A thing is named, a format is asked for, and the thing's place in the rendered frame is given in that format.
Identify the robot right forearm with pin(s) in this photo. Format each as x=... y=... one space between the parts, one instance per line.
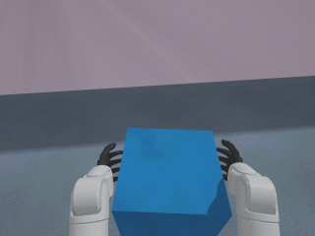
x=256 y=201

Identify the robot left hand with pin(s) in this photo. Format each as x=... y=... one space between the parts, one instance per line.
x=106 y=155

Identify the carton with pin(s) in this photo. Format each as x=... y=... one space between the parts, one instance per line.
x=170 y=183

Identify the robot right hand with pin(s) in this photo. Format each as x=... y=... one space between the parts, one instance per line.
x=232 y=156

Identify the robot left forearm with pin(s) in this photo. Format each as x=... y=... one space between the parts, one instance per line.
x=89 y=205

